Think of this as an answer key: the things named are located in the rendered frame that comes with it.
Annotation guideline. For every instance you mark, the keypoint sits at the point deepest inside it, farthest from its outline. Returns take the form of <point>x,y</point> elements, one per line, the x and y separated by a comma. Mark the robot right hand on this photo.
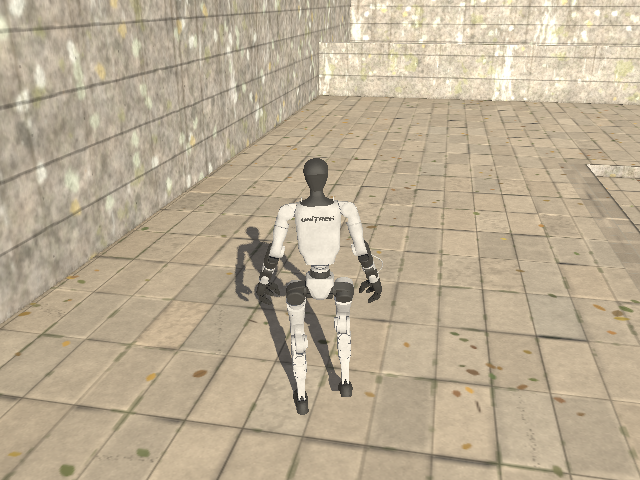
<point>373,287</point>

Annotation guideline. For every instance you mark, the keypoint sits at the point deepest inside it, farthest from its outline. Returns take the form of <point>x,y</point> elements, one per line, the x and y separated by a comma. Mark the right robot forearm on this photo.
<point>368,265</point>

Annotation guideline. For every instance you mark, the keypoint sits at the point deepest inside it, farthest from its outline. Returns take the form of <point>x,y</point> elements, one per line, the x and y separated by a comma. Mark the robot torso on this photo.
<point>318,235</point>

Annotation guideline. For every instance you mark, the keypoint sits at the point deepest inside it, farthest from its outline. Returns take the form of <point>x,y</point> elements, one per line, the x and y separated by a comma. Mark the robot left upper arm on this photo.
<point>286,212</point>

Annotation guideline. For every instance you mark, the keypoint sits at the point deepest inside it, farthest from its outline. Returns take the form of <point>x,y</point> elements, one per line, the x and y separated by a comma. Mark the robot left hand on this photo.
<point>262,288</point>

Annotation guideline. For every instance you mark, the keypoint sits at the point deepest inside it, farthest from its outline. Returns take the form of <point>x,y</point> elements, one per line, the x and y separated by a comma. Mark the left robot thigh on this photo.
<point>296,300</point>

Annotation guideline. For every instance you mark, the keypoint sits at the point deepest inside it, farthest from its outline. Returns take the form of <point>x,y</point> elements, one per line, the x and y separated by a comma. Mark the robot right upper arm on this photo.
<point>349,210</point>

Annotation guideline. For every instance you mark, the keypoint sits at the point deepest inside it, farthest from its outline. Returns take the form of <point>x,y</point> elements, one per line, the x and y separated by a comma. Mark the left robot forearm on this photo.
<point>268,267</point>

